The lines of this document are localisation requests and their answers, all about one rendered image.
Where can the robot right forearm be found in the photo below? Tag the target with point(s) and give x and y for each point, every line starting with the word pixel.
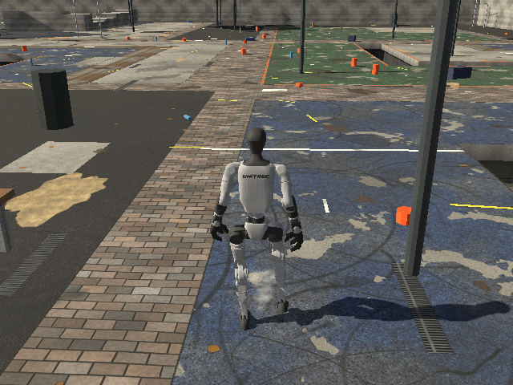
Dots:
pixel 294 217

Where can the robot left thigh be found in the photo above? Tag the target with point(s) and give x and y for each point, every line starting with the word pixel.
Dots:
pixel 236 237

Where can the robot left hand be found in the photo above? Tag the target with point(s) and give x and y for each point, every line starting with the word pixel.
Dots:
pixel 218 229

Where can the robot right hand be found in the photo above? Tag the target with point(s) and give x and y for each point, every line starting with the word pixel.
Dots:
pixel 298 238

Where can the left robot upper arm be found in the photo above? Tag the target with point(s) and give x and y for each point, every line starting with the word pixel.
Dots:
pixel 227 182

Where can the robot torso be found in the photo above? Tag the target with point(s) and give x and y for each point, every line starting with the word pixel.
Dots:
pixel 256 186

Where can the right robot upper arm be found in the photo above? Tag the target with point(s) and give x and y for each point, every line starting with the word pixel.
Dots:
pixel 285 184

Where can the robot left forearm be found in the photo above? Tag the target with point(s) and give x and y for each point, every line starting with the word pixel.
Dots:
pixel 219 213

